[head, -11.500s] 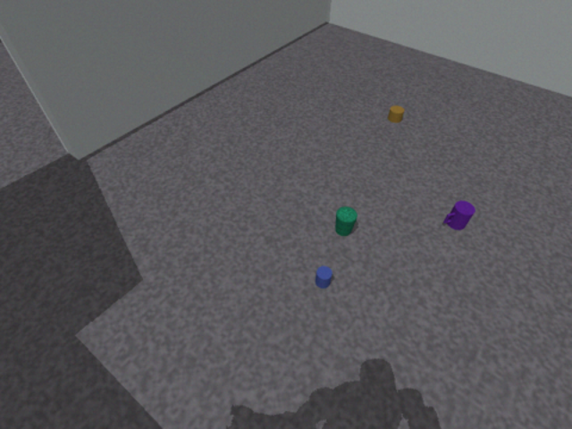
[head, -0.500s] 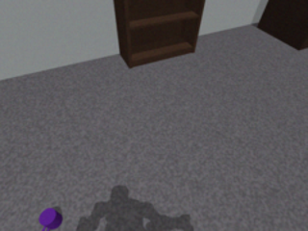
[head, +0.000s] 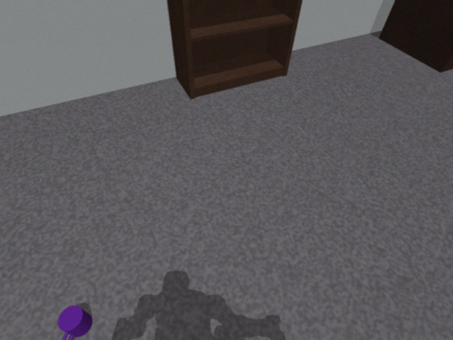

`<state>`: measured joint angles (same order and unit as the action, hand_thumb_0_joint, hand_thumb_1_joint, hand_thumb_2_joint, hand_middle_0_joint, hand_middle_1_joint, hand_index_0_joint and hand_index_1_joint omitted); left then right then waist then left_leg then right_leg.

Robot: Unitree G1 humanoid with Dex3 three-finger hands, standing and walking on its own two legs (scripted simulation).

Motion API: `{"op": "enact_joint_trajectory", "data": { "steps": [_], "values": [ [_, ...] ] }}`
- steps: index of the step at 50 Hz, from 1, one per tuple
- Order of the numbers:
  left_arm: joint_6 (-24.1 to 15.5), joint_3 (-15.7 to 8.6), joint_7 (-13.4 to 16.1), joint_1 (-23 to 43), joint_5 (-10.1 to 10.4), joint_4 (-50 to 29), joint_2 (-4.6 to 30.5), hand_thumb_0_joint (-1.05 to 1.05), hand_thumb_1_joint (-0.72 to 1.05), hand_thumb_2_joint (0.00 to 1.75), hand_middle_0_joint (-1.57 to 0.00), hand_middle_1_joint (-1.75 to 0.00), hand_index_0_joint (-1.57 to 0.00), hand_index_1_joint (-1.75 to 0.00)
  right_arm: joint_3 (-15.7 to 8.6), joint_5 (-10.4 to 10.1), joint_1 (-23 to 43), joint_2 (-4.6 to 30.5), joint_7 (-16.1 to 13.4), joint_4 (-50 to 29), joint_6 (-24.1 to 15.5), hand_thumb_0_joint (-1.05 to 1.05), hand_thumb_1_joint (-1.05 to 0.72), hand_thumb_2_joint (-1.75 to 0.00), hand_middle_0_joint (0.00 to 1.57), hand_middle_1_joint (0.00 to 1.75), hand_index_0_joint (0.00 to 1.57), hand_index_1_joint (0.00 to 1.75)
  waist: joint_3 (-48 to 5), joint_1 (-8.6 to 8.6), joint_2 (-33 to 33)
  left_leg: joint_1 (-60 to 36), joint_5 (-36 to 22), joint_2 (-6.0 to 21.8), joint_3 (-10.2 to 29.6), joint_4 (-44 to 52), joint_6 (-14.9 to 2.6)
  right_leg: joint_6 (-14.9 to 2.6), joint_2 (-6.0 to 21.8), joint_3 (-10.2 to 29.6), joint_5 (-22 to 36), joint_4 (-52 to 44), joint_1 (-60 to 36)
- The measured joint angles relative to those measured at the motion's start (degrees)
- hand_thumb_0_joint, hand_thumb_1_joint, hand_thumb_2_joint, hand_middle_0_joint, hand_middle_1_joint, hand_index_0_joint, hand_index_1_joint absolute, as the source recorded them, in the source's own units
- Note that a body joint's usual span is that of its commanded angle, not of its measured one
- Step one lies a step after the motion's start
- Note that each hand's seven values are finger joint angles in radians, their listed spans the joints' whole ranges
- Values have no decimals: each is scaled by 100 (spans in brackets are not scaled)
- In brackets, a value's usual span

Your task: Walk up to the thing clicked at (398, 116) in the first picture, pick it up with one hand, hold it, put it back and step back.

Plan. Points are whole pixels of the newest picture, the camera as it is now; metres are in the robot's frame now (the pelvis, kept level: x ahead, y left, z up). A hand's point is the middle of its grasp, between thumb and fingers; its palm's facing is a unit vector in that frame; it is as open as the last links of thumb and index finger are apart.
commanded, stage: stand
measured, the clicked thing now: out of the picture +0.59 +1.38 -0.75
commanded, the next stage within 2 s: walk up in 0.10 s
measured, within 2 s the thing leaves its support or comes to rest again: neither
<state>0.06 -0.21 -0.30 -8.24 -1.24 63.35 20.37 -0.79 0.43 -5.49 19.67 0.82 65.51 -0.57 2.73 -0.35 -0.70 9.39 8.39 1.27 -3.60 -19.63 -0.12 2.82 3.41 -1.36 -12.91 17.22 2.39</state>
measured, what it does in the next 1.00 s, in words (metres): walks ahead: right foot, then left foot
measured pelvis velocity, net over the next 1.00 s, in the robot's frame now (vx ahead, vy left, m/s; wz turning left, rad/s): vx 0.30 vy -0.03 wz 0.04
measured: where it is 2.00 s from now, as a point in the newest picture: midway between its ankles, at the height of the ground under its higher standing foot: (232, 225)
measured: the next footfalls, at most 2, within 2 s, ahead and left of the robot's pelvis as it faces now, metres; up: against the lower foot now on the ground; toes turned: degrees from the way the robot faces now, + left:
right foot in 0.36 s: +0.11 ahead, -0.17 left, +0.00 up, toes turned -6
left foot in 0.80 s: +0.36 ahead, +0.09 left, +0.00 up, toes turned +8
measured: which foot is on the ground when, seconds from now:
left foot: down 0.00-0.36, up 0.38-0.78, down 0.80-1.00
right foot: down 0.00-0.14, up 0.16-0.34, down 0.36-0.82, up 0.84-1.00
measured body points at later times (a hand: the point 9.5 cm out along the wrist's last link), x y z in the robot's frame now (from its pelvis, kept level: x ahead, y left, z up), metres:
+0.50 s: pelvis +0.07 -0.06 -0.01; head +0.06 -0.08 +0.44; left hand +0.09 +0.29 -0.10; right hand +0.13 -0.40 -0.14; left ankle +0.08 +0.09 -0.68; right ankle +0.07 -0.16 -0.75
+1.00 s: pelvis +0.30 -0.03 -0.01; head +0.32 -0.02 +0.43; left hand +0.33 +0.29 -0.14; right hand +0.42 -0.33 -0.11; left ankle +0.32 +0.08 -0.75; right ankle +0.28 -0.17 -0.68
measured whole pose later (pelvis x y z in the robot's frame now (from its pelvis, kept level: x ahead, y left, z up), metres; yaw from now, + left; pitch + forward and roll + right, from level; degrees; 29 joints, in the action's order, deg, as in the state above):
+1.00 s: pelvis +0.30 -0.03 -0.01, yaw +2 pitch -2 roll +1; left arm -2.8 -2.6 -2.8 -17.2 -0.1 51.1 23.6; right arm -3.2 0.1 -11.7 20.9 3.2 47.7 -4.3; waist 5.3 0.6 -3.2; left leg 13.9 13.3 0.9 -5.4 -29.6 -1.5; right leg -1.5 2.7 2.5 -20.7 61.6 24.2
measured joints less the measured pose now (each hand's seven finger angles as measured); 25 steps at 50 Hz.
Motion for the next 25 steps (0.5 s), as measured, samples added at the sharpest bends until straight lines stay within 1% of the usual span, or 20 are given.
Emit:
{"op": "enact_joint_trajectory", "data": {
  "steps": [5, 6, 8, 9, 11, 13, 15, 17, 18, 19, 20, 21, 22, 23, 25],
  "values": [
    [-8, 4, 2, -1, 4, -12, 1, 1, 91, 90, -20, -30, -21, -30, 2, 1, 14, -6, 1, -22, -10, 1, -90, -90, 21, 30, 20, 30, 1, 7, 5, -6, 14, 8, -3, -11, 3, 0, -7, 3, 1, -15, -16],
    [-13, -38, -42, -26, -18, -50, 6, 1, 91, 90, -20, -30, -21, -30, -50, 21, -14, -8, 45, -73, -12, 1, -90, -90, 21, 30, 20, 30, -15, 7, 5, 32, 141, 10, 0, -104, -32, -58, -8, -2, -161, 108, 33],
    [-43, -138, -152, -139, -86, -145, 61, 1, 91, 90, -20, -30, -21, -30, -183, 73, -157, 3, 160, -212, -64, 1, -90, -90, 21, 30, 20, 30, -114, 21, -30, 131, 589, -9, -14, -389, -125, -254, 18, 8, -937, 703, 273],
    [-40, -189, -196, -193, -116, -193, 99, 1, 91, 90, -20, -30, -21, -30, -246, 93, -224, 24, 208, -289, -81, 1, -90, -90, 21, 30, 20, 30, -159, 33, -34, 164, 655, 1, -38, -464, -172, -315, 18, -9, -1168, 1126, 472],
    [-30, -270, -266, -260, -146, -275, 186, 1, 91, 90, -20, -30, -21, -30, -353, 129, -319, 90, 262, -447, -136, 1, -90, -90, 21, 30, 20, 30, -151, 24, 1, 169, 472, 52, -62, -486, -270, -372, -42, 1, -1436, 1962, 929],
    [-28, -342, -334, -286, -138, -329, 310, 1, 91, 90, -20, -30, -21, -30, -420, 147, -447, 148, 277, -571, -187, 1, -90, -90, 21, 30, 20, 30, -109, -31, -31, 111, 463, 60, -71, -463, -258, -398, -33, 48, -1618, 2368, 1285],
    [-44, -407, -396, -330, -118, -401, 397, 1, 91, 90, -20, -30, -21, -30, -475, 166, -577, 246, 301, -632, -164, 1, -90, -90, 21, 30, 20, 30, -81, -73, -16, 4, 514, 96, -72, -420, -192, -393, 15, 6, -1538, 2337, 1489],
    [-111, -465, -438, -415, -99, -488, 445, 1, 91, 90, -20, -30, -21, -30, -534, 194, -680, 383, 316, -637, -80, 1, -90, -90, 21, 30, 20, 30, -69, -76, 66, -70, 662, 175, -58, -534, -110, -403, 43, -102, -1096, 1912, 1465],
    [-178, -497, -446, -486, -92, -545, 485, 1, 91, 90, -20, -30, -21, -30, -562, 218, -728, 443, 308, -633, -22, 1, -90, -90, 21, 30, 20, 30, -76, -58, 96, -18, 954, 220, -35, -814, -93, -404, 36, -165, -842, 1618, 1357],
    [-257, -538, -426, -559, -105, -611, 518, 1, 91, 90, -20, -30, -21, -30, -579, 239, -777, 500, 280, -623, 42, 1, -90, -90, 21, 30, 20, 30, -89, -28, 157, 158, 1566, 279, 55, -1359, -145, -388, -13, -241, -404, 1529, 1295],
    [-317, -574, -379, -628, -139, -685, 531, 1, 91, 90, -20, -30, -21, -30, -587, 233, -818, 535, 241, -601, 118, 1, -90, -90, 21, 30, 20, 30, -113, 17, 210, 468, 1974, 212, 328, -2133, -137, -374, -50, -325, -237, 1606, 1286],
    [-340, -584, -321, -696, -161, -736, 517, 0, 91, 90, -20, -30, -21, -30, -586, 199, -836, 554, 215, -572, 187, 1, -90, -90, 21, 30, 20, 30, -126, 91, 250, 767, 1999, 56, 621, -2840, -103, -377, -80, -376, -291, 1639, 1229],
    [-341, -572, -281, -773, -158, -755, 484, 0, 91, 90, -20, -30, -21, -30, -579, 157, -830, 574, 217, -548, 210, 1, -90, -90, 21, 30, 20, 30, -130, 162, 300, 1014, 1833, -68, 806, -3352, -85, -391, -119, -407, -328, 1542, 1102],
    [-335, -551, -259, -855, -146, -742, 444, 0, 91, 90, -20, -30, -21, -30, -568, 121, -816, 595, 237, -549, 194, 1, -91, -90, 21, 30, 20, 30, -131, 201, 361, 1233, 1604, -125, 892, -3687, -63, -409, -166, -442, -315, 1350, 932],
    [-306, -511, -237, -1007, -109, -687, 376, 0, 91, 90, -20, -30, -21, -30, -532, 68, -801, 618, 288, -616, 101, 1, -91, -90, 20, 30, 20, 30, -136, 227, 447, 1586, 1094, -121, 908, -3923, 3, -423, -241, -506, -211, 878, 562]
  ]
}}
